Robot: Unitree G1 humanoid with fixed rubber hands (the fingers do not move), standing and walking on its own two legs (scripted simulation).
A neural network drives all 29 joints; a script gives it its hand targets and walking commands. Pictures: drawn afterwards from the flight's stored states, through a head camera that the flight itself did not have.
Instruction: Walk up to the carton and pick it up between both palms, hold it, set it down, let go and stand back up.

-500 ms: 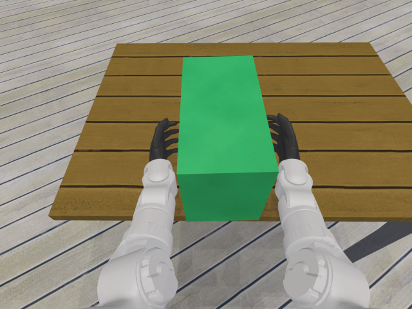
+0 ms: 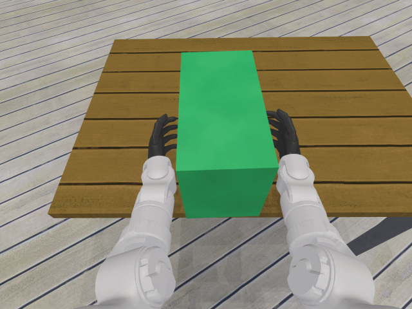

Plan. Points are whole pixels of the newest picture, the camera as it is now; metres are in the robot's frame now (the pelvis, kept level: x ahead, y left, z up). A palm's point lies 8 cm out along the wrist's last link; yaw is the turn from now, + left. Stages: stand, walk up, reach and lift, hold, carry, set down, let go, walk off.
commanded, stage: set down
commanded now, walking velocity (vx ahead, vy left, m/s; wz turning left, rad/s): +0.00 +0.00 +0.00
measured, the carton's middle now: (219, 133) +0.50 +0.02 +0.02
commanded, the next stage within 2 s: none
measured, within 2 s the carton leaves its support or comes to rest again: neither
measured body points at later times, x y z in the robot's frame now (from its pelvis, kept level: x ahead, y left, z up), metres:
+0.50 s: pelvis +0.00 +0.00 -0.01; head +0.09 -0.01 +0.43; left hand +0.45 +0.15 +0.05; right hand +0.46 -0.12 +0.04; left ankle -0.01 +0.13 -0.75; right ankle +0.00 -0.11 -0.75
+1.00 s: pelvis -0.04 -0.02 -0.01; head -0.01 -0.01 +0.44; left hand +0.39 +0.18 +0.10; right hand +0.41 -0.17 +0.09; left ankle -0.01 +0.13 -0.75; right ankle +0.00 -0.11 -0.75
